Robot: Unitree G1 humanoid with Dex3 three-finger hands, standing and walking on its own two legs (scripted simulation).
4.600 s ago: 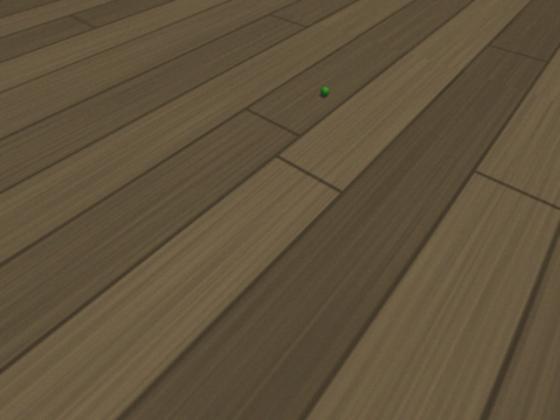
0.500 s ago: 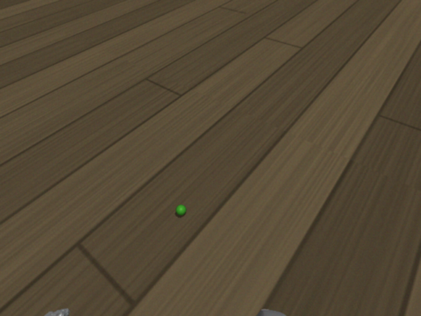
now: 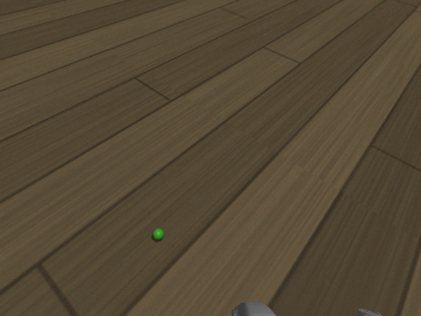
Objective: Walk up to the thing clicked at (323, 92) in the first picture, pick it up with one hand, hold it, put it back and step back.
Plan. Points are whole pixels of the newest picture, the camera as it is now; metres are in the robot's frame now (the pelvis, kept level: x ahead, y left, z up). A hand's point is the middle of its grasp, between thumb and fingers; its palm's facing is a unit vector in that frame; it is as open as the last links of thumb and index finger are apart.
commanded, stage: walk up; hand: left
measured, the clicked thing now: (158, 233) +0.59 +0.21 -0.73
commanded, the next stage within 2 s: none
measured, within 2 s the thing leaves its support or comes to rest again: neither
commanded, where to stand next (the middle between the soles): +0.21 -0.03 m, yaw +1 degrees
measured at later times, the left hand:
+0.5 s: hand (113, 305) +0.17 +0.20 -0.13, palm faces +0.01 -0.89 -0.45, open 7.3 cm
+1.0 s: hand (101, 311) +0.16 +0.23 -0.15, palm faces +0.02 -0.92 -0.38, open 7.3 cm
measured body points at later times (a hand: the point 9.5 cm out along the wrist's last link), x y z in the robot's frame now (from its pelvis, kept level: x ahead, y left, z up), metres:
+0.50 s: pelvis +0.12 -0.08 +0.00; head +0.16 -0.11 +0.44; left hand +0.17 +0.25 -0.10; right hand +0.20 -0.39 -0.14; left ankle +0.17 +0.07 -0.69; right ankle +0.17 -0.20 -0.73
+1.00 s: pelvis +0.13 -0.04 +0.00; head +0.13 -0.04 +0.45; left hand +0.16 +0.28 -0.13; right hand +0.25 -0.34 -0.13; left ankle +0.16 +0.07 -0.73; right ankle +0.15 -0.18 -0.73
